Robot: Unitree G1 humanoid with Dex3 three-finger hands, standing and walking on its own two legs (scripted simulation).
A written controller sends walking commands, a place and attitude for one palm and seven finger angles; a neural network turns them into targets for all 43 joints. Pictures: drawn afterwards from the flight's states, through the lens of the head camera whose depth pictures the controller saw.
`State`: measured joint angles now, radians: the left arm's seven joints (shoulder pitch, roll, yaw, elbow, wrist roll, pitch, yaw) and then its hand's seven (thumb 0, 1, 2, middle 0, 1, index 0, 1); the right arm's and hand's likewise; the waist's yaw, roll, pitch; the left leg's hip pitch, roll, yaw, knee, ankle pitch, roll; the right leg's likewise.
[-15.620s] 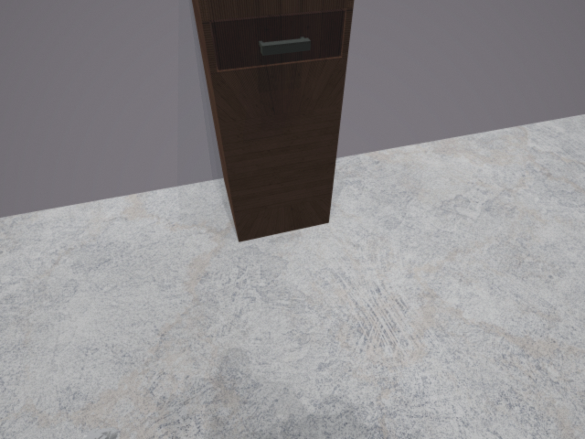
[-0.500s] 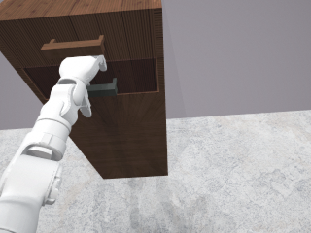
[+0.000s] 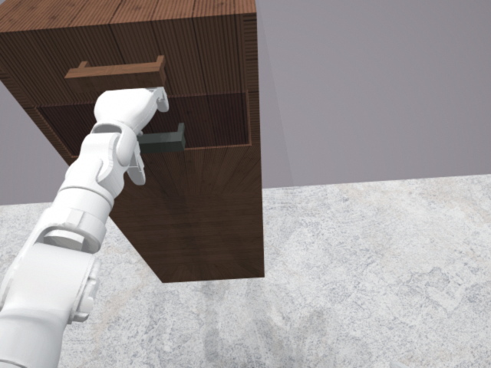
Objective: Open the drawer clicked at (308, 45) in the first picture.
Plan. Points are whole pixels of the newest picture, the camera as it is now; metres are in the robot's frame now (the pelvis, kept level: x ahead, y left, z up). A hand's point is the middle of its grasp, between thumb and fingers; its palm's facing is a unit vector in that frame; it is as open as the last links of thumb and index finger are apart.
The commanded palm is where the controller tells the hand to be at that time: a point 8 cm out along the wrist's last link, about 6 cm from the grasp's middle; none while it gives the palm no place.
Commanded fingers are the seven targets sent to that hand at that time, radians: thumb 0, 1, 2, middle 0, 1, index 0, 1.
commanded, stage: move the hooked fingers above the handle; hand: left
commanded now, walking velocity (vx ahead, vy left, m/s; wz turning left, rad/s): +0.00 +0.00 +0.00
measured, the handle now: (148, 136) +0.52 +0.18 +0.09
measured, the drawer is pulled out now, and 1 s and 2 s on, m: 0.00 0.00 0.00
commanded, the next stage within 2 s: lift the fingers back up to retry in 0.64 s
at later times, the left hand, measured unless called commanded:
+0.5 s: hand (139, 133) +0.48 +0.17 +0.14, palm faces +0.00 -0.01 -1.00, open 13.8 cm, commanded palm +0.47 +0.20 +0.22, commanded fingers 0.00 -0.50 0.30 -0.30 -1.20 -0.30 -1.20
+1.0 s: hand (139, 133) +0.48 +0.17 +0.14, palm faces +0.00 +0.00 -1.00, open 13.7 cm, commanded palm +0.48 +0.20 +0.22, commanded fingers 0.00 -0.50 0.30 -0.30 -1.20 -0.30 -1.20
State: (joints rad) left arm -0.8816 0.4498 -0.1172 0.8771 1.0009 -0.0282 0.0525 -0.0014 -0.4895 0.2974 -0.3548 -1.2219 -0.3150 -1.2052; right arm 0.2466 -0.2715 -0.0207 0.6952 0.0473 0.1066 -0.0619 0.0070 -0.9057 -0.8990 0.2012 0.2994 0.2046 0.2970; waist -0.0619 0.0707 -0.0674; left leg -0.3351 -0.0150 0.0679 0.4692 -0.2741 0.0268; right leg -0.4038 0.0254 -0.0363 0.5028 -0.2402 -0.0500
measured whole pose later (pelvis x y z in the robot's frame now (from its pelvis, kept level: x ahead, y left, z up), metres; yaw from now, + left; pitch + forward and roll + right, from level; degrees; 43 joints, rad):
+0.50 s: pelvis +0.00 +0.00 +0.00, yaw +1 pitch +9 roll +1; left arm -0.93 0.43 -0.15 0.92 1.00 0.00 0.07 0.00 -0.49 0.30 -0.36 -1.23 -0.33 -1.22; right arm 0.28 -0.27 -0.03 0.71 0.04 0.09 -0.05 0.01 -0.91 -0.90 0.20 0.30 0.20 0.30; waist -0.06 0.07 -0.07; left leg -0.36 -0.02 0.05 0.49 -0.28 0.03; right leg -0.42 0.02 -0.05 0.52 -0.25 -0.05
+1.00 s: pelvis -0.01 +0.00 +0.00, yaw +1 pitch +9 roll +1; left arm -1.00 0.43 -0.16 1.02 1.01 0.02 0.09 0.00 -0.49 0.30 -0.35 -1.22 -0.33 -1.22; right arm 0.30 -0.27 -0.02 0.72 0.05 0.06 -0.07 0.01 -0.91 -0.90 0.20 0.30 0.20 0.30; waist -0.09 0.06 -0.07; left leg -0.40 -0.03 0.05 0.51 -0.27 0.03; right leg -0.45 0.01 -0.05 0.53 -0.24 -0.04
